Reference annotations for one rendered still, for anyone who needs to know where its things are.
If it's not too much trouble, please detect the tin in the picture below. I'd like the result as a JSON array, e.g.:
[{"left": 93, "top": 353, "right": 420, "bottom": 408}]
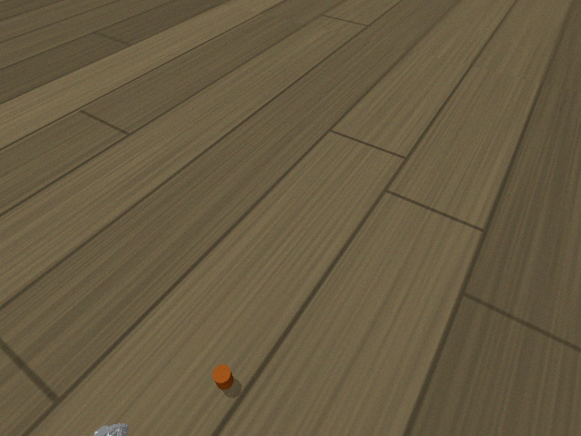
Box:
[{"left": 212, "top": 364, "right": 233, "bottom": 390}]

